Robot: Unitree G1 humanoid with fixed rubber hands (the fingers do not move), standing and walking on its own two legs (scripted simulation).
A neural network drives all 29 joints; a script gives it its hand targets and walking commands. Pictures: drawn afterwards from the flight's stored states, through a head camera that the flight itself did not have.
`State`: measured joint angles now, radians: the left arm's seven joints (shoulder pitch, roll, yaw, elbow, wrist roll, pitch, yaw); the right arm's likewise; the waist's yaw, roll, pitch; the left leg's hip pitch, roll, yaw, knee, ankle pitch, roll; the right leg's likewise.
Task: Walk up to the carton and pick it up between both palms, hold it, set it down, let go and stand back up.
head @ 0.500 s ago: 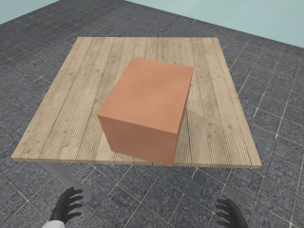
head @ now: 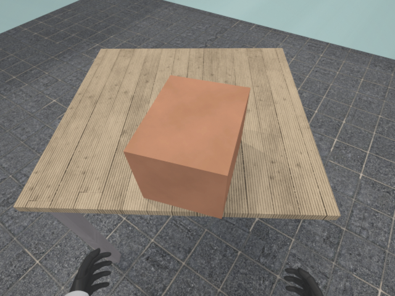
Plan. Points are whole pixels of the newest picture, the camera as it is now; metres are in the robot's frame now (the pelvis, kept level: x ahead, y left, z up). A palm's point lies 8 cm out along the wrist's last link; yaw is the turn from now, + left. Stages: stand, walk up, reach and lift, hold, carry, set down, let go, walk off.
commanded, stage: let go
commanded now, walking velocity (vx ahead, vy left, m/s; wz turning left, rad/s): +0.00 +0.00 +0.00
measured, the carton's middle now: (195, 144) +0.47 +0.01 +0.01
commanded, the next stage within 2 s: stand in 0.16 s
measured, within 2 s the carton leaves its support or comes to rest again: neither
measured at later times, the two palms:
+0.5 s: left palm (76, 284) +0.18 +0.26 -0.07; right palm out of the picture +0.09 -0.26 -0.10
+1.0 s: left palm (74, 295) +0.17 +0.26 -0.08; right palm out of the picture +0.08 -0.26 -0.11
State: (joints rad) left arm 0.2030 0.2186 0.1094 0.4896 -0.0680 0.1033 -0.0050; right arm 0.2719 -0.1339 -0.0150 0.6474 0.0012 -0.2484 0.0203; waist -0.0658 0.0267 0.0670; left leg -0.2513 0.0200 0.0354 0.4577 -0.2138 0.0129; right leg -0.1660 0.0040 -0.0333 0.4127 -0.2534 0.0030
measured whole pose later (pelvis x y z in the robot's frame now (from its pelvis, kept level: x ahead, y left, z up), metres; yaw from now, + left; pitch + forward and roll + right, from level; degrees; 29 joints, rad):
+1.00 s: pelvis +0.01 +0.00 +0.00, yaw +0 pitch +1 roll -1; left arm 0.22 0.27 0.11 0.68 0.00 -0.02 0.00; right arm 0.27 -0.25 -0.02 0.84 -0.05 -0.09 0.02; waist -0.07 0.00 -0.07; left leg -0.25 0.02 0.04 0.46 -0.23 0.01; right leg -0.17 0.00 -0.03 0.41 -0.27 0.00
